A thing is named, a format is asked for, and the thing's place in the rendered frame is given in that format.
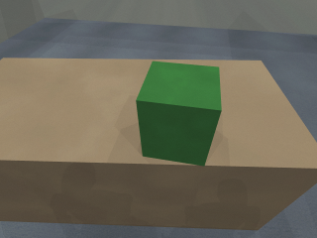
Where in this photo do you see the pedestal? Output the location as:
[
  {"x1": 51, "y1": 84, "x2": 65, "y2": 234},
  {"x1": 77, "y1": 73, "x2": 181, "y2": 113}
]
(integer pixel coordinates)
[{"x1": 0, "y1": 58, "x2": 317, "y2": 231}]

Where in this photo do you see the carton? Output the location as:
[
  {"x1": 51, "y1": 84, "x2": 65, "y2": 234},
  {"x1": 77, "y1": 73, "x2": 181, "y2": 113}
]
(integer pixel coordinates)
[{"x1": 136, "y1": 60, "x2": 222, "y2": 167}]

